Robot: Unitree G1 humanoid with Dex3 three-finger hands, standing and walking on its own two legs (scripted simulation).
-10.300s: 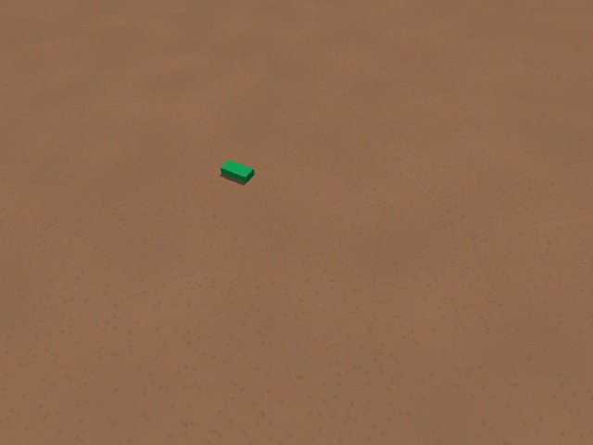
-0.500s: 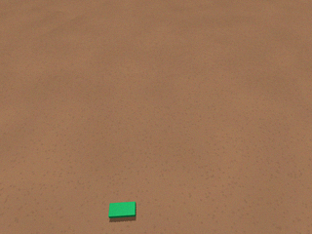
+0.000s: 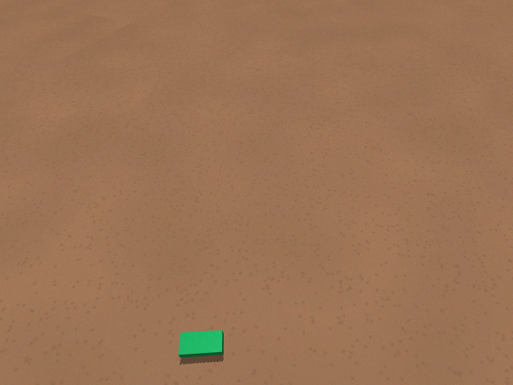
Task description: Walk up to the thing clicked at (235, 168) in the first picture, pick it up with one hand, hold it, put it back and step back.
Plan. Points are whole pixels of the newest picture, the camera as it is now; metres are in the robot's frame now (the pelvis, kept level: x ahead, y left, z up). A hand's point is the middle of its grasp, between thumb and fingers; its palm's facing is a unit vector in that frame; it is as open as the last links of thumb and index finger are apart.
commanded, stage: rise first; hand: left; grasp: from above
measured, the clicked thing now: (201, 343) +0.41 +0.24 -0.76
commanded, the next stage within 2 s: none
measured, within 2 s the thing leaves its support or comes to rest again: neither
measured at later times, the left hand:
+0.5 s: hand out of the picture +0.14 +0.26 -0.19, palm faces -0.09 -0.91 -0.40, open 12.3 cm
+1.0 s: hand out of the picture +0.12 +0.27 -0.26, palm faces -0.23 -0.82 -0.52, open 14.3 cm
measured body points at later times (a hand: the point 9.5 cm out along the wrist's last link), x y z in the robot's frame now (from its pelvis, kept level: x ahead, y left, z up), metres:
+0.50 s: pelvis -0.01 +0.01 -0.04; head +0.05 +0.01 +0.40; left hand +0.15 +0.30 -0.16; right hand +0.10 -0.25 -0.16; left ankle -0.01 +0.15 -0.75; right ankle -0.01 -0.13 -0.75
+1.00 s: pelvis -0.02 +0.02 -0.13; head +0.09 +0.03 +0.31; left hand +0.13 +0.31 -0.23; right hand +0.17 -0.23 -0.21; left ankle -0.01 +0.15 -0.75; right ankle -0.01 -0.13 -0.75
